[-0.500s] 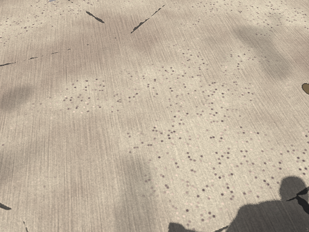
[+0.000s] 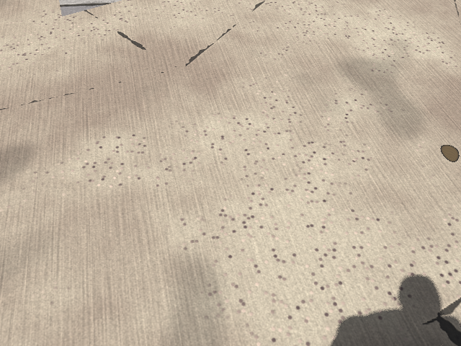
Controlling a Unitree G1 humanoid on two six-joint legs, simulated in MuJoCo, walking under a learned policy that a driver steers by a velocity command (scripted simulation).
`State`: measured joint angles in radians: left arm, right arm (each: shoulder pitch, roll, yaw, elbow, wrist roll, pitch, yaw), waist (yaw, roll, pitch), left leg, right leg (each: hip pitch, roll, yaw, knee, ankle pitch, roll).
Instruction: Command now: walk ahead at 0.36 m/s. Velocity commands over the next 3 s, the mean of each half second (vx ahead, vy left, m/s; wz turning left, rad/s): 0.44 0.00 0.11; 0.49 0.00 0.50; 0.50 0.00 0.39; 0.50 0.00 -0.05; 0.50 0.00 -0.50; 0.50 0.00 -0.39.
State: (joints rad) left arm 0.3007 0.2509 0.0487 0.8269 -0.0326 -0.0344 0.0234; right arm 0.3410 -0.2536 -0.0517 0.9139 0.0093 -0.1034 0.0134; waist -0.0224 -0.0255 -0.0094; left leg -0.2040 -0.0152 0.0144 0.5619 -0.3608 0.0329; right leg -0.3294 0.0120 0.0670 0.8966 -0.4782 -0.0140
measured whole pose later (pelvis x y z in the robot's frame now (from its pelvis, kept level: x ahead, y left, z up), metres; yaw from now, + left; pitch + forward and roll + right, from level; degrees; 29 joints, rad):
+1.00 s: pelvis +0.51 +0.03 +0.00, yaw +22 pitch +1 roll -1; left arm 0.22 0.29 0.05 0.84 -0.02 -0.11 0.00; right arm 0.19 -0.29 -0.07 0.70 0.02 -0.05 0.04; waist 0.00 0.00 0.07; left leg -0.40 -0.08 0.03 0.55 -0.17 0.09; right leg -0.35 -0.05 0.01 1.22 -0.41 -0.01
